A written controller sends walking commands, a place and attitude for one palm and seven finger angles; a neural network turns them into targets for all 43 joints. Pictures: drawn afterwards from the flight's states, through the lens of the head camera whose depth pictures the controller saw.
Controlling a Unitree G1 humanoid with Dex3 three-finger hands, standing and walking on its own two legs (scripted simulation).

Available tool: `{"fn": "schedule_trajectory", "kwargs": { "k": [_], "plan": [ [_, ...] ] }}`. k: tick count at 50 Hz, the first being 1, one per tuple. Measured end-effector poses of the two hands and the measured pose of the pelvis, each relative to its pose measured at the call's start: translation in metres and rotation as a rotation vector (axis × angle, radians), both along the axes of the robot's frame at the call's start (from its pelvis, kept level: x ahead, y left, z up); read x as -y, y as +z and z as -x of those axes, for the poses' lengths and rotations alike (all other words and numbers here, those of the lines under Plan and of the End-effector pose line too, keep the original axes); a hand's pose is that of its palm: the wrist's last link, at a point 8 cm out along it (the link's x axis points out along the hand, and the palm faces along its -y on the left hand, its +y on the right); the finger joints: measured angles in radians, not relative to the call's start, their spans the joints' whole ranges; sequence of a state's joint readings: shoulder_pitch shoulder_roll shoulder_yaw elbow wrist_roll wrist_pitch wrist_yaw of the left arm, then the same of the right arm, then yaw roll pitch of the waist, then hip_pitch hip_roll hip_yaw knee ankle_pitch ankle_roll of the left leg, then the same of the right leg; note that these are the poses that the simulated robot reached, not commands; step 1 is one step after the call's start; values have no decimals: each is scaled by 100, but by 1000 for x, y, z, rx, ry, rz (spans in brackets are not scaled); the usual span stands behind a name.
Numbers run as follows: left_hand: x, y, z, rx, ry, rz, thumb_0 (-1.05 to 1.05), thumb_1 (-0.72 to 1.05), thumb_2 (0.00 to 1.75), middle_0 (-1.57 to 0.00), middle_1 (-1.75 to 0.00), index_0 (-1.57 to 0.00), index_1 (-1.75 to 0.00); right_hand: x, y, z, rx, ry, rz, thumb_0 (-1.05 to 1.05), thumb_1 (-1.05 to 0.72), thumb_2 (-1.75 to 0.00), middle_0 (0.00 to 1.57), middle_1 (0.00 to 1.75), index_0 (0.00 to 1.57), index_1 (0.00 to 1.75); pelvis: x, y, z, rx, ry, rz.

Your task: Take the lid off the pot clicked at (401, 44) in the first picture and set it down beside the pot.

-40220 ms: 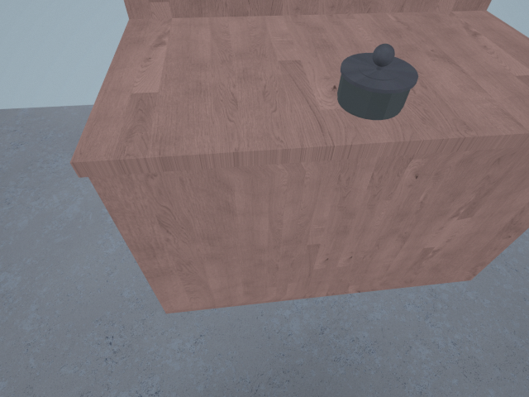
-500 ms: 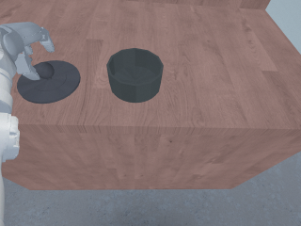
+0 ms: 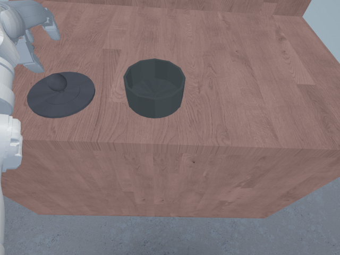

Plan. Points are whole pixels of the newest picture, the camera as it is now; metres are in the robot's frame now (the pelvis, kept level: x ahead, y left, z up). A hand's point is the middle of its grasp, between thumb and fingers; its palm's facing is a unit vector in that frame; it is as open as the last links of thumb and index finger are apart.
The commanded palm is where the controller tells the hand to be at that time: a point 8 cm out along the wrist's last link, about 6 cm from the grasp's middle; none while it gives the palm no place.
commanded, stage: raise the empty hand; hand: left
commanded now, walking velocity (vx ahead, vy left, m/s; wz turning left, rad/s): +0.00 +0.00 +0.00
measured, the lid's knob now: (57, 82) +0.52 +0.26 +0.11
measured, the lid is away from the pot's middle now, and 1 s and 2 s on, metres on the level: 0.24 0.24 0.24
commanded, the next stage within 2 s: draw the hand back to the body in 0.54 s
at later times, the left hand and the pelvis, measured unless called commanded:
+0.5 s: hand (5, 23) +0.48 +0.28 +0.27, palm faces -0.24 -0.09 -0.97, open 11.1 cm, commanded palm +0.49 +0.26 +0.32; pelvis +0.00 -0.01 +0.01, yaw +1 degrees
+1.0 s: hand (15, 35) +0.47 +0.27 +0.26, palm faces -0.20 -0.05 -0.98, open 11.1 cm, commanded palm +0.44 +0.26 +0.31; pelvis +0.01 +0.00 +0.01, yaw +0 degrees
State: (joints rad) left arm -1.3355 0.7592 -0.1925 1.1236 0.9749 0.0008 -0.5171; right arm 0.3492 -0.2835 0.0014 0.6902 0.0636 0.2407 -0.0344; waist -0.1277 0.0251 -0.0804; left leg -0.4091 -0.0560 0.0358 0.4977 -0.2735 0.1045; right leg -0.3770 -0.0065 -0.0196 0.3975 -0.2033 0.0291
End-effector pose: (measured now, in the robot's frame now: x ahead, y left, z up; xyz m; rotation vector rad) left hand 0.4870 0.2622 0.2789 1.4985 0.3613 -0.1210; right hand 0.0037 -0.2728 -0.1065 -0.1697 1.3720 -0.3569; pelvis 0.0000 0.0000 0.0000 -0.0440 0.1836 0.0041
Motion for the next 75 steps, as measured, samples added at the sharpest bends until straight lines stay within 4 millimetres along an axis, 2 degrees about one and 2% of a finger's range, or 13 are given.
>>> {"fn": "schedule_trajectory", "kwargs": {
  "k": [7, 17, 25, 37, 41, 45, 52, 57, 61, 64, 69, 72, 75],
  "plan": [
    [1, 21, 5, 40, 18, -8, 0, -9, 83, -45, -70, -45, -70, 0, 0, -6, 32, 9, -12, 0, -91, -90, 21, 30, 20, 30, 4, 2, 0, 11, -2, -4],
    [-14, 34, 16, 28, 99, -36, 0, -9, 83, -45, -70, -45, -70, 4, 2, -8, 29, 34, -11, 0, -91, -90, 21, 30, 20, 30, 7, 4, 2, 24, 8, -7],
    [-15, 51, 12, 46, 125, -18, 0, -10, 83, -45, -70, -45, -70, 9, 4, -9, 22, 43, 3, 0, -91, -90, 20, 30, 20, 30, 7, 6, -1, 21, 13, -9],
    [-4, 48, -1, 60, 92, -20, 0, -10, 83, -45, -70, -45, -70, 6, 3, -16, 34, 32, -13, 0, -91, -90, 20, 30, 20, 30, 6, 6, -9, 12, -1, -13],
    [-2, 44, 1, 81, 69, -24, 0, -9, 83, -45, -70, -45, -70, 3, 3, -24, 66, 33, -29, 0, -91, -90, 20, 30, 20, 30, 5, 6, -12, 16, -8, -13],
    [-2, 32, 8, 67, 58, -35, 0, -9, 83, -45, -70, -45, -70, -1, 2, -37, 100, 48, -48, 0, -91, -90, 20, 30, 20, 30, 5, 5, -12, 29, -10, -12],
    [-8, 33, 30, 111, 45, -26, 0, -9, 83, -45, -70, -45, -70, -7, 4, -67, 185, 99, -66, 0, -91, -90, 20, 30, 20, 30, 4, 5, -8, 49, 0, -12],
    [-14, 24, 52, 98, 60, -57, 0, -9, 83, -45, -70, -45, -70, -12, 7, -88, 235, 146, -81, 0, -91, -90, 20, 30, 20, 30, 3, 5, -2, 66, 13, -13],
    [-2, 25, 68, 405, -79, 536, 0, -10, 83, -45, -71, -45, -70, -22, 12, -100, 299, 227, -73, 0, -91, -90, 20, 30, 20, 30, 6, 7, 4, 119, 36, -22],
    [1, 22, 79, 616, -97, 841, 0, -10, 83, -46, -71, -45, -70, -27, 16, -104, 330, 252, -73, 0, -91, -90, 20, 30, 20, 30, 11, 7, 4, 138, 28, -24],
    [5, 22, 96, 840, -92, 1077, 0, -7, 83, -45, -69, -44, -69, -22, 23, -108, 391, 245, -67, 0, -90, -90, 20, 30, 20, 30, 21, 8, 0, 161, 12, -20],
    [12, 24, 103, 906, -99, 1132, 0, -3, 83, -43, -67, -43, -67, -14, 22, -110, 407, 246, -64, 0, -90, -90, 21, 30, 20, 30, 26, 8, -3, 170, 4, -19],
    [9, 26, 113, 957, -77, 1130, 0, 3, 84, -42, -65, -41, -65, -3, 22, -112, 428, 221, -57, 0, -90, -90, 21, 30, 20, 30, 31, 8, -6, 172, -10, -16]
  ]
}}
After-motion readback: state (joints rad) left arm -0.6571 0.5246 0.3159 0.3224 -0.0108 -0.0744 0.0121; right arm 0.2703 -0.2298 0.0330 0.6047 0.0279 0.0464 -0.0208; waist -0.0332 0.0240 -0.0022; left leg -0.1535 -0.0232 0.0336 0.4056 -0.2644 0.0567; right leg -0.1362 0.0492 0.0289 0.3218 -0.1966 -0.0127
